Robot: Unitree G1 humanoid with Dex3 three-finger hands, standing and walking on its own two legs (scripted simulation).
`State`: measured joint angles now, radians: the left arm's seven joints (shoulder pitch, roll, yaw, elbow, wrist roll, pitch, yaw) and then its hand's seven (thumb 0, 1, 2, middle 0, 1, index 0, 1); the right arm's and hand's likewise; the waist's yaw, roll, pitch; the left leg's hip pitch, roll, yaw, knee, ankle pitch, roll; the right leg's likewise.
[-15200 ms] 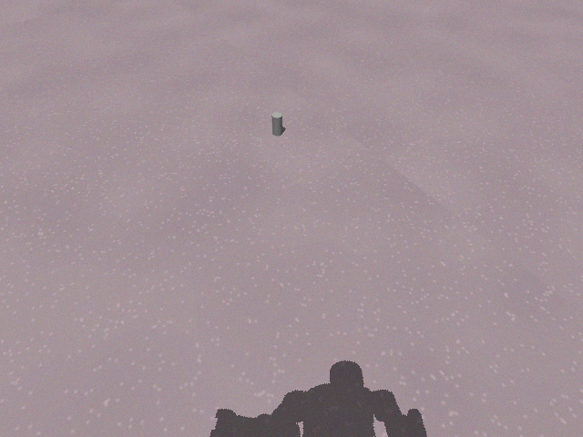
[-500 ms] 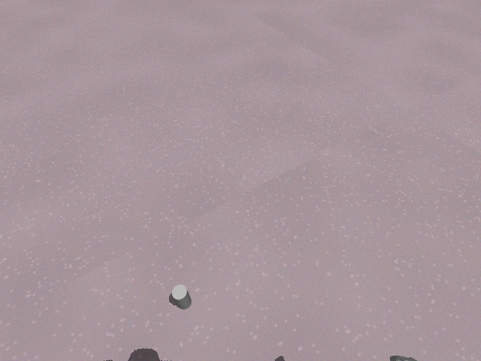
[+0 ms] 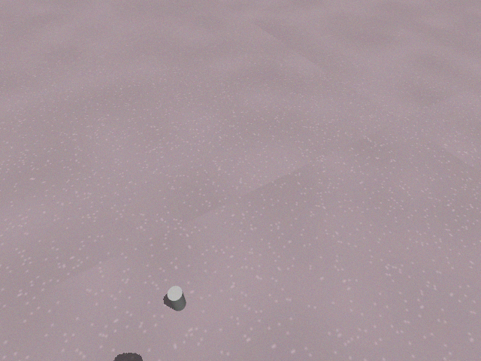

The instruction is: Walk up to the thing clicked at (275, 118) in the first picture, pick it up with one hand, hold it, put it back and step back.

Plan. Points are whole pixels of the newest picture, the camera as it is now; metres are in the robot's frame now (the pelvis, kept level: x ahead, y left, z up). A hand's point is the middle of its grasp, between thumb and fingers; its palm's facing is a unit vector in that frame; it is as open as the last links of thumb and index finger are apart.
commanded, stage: walk up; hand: left
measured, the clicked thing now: (177, 298) +0.46 +0.23 -0.72
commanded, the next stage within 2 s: stand in 0.42 s
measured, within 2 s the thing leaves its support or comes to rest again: neither
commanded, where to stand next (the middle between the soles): +0.07 +0.00 m, yaw -1 degrees
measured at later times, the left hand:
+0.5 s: hand out of the picture +0.09 +0.25 -0.15, palm faces +0.02 -0.94 -0.35, open 7.4 cm
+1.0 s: hand out of the picture +0.09 +0.24 -0.15, palm faces -0.02 -0.94 -0.35, open 7.4 cm
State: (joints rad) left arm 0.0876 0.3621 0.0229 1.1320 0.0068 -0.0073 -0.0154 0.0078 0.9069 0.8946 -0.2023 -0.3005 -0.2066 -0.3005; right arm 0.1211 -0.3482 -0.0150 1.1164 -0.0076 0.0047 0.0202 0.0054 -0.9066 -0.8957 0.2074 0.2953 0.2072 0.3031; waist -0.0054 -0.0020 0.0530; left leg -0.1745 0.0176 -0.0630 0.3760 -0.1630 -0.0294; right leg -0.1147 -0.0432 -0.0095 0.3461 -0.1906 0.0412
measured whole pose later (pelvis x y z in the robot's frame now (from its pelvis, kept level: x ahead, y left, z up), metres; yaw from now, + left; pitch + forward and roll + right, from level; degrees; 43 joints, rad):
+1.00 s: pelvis +0.02 -0.02 +0.00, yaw +0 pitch -2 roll +0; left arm 0.11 0.35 0.01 1.12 0.00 0.00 -0.01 0.01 0.91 0.89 -0.20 -0.30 -0.21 -0.30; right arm 0.11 -0.36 0.00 1.12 -0.01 0.00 0.01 0.00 -0.91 -0.90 0.21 0.30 0.21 0.30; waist -0.01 0.01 0.05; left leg -0.15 0.04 -0.07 0.34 -0.17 -0.05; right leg -0.10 -0.02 -0.01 0.34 -0.21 0.02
